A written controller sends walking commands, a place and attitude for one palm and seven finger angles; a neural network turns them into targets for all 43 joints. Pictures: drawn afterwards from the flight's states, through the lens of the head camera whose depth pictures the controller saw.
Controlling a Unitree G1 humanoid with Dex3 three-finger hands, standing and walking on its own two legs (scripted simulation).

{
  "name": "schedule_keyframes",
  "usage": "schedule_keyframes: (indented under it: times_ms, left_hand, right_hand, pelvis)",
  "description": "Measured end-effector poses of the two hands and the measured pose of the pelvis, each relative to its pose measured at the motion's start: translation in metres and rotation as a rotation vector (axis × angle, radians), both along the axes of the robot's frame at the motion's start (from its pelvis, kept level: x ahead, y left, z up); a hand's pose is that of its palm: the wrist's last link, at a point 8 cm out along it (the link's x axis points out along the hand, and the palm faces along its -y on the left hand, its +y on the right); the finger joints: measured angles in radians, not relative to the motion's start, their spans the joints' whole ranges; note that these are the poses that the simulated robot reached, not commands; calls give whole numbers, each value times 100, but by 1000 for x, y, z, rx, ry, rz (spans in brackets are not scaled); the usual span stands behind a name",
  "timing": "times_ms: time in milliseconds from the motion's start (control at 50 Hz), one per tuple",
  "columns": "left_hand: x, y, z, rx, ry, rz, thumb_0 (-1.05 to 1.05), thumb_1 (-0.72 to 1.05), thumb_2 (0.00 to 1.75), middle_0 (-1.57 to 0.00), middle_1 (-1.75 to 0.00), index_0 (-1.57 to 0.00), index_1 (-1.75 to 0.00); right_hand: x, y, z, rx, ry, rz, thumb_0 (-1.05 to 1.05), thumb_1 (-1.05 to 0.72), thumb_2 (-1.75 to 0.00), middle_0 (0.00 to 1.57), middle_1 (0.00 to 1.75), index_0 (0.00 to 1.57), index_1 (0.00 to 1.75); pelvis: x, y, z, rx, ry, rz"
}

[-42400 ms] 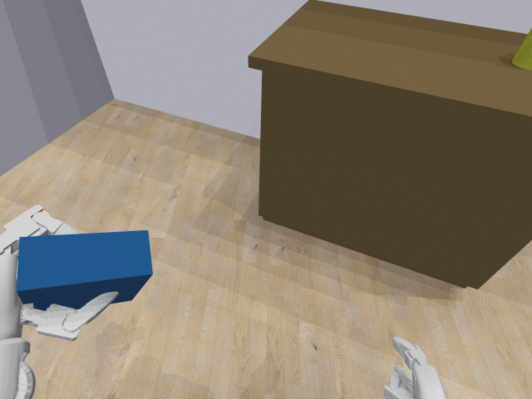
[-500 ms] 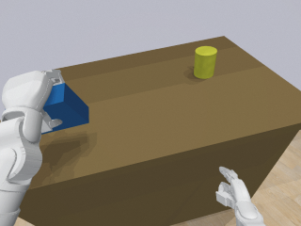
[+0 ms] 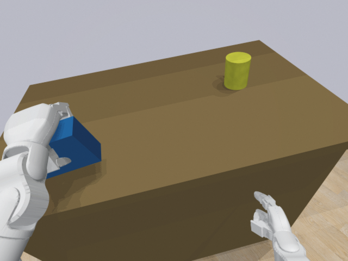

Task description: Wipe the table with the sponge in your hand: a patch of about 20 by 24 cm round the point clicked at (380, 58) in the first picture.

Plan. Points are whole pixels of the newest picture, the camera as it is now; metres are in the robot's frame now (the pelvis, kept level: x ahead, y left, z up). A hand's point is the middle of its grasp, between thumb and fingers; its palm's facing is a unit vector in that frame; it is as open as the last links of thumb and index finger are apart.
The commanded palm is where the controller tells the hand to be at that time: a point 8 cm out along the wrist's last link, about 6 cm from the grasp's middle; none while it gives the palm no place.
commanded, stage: lower the sponge onto the table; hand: left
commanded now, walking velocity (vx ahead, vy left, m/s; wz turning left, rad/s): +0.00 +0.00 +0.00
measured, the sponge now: (64, 153) +0.26 +0.30 +0.15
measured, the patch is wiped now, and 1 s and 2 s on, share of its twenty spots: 0.05 0.05 0.20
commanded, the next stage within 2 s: wipe forward along the first lane in 0.88 s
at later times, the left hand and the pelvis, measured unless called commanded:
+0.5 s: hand (67, 159) +0.24 +0.27 +0.15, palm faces +0.05 -0.04 -1.00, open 9.1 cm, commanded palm +0.21 +0.27 +0.23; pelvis -0.01 -0.01 +0.00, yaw +0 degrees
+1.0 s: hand (66, 158) +0.25 +0.27 +0.16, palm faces +0.10 -0.05 -0.99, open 9.1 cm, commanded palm +0.21 +0.28 +0.21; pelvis +0.00 +0.00 +0.00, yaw -1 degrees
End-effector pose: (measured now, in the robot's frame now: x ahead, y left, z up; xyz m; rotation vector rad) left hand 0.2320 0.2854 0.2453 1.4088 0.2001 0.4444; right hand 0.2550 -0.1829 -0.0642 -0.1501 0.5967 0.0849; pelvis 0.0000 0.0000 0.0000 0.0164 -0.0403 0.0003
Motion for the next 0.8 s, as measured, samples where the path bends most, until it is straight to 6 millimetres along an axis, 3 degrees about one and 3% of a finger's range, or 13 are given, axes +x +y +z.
schedule_keyframes:
  times_ms: [100,160,320,400,480,560,720,800]
  left_hand:
    - [0,-25,-31,-3,109,-102,0,-44,111,-82,-143,-84,-142]
    - [0,-33,-29,67,98,-154,0,-44,111,-82,-143,-84,-142]
    - [-3,-5,-2,57,-25,-23,0,-44,111,-82,-143,-84,-142]
    - [-8,-2,-19,10,45,17,0,-44,111,-82,-143,-84,-142]
    - [-10,-16,-37,46,125,-48,0,-44,111,-82,-143,-83,-143]
    - [-8,-25,-33,92,106,-126,1,-44,111,-82,-143,-83,-142]
    - [0,-6,-33,55,68,-43,0,-44,111,-82,-143,-84,-142]
    - [-2,-8,-34,65,82,-38,0,-44,111,-82,-143,-83,-143]
  right_hand:
    - [-4,-1,-1,-16,-6,4,1,-90,-90,20,30,20,30]
    - [-7,-3,-2,-33,0,11,1,-90,-90,20,30,20,30]
    - [-16,-11,-8,-15,36,-11,1,-90,-90,20,30,20,30]
    - [-17,-18,-9,-17,31,-26,1,-90,-90,20,30,20,30]
    - [-18,-22,-9,-42,19,-29,1,-90,-90,20,30,20,30]
    - [-20,-23,-8,-60,12,-29,1,-90,-90,20,30,20,30]
    - [-24,-24,-10,-37,30,-42,1,-90,-90,20,30,20,30]
    - [-24,-26,-12,-37,33,-45,1,-90,-90,20,30,20,30]
  pelvis:
    - [-2,0,-1,4,-4,-3]
    - [-2,-2,-1,7,-11,-11]
    - [-3,-6,-1,5,-11,-16]
    - [-5,-6,-1,4,-6,-9]
    - [-7,-6,-2,5,-9,-5]
    - [-7,-8,-2,6,-16,-5]
    - [-6,-10,-2,6,-10,-15]
    - [-5,-8,-2,4,-8,-12]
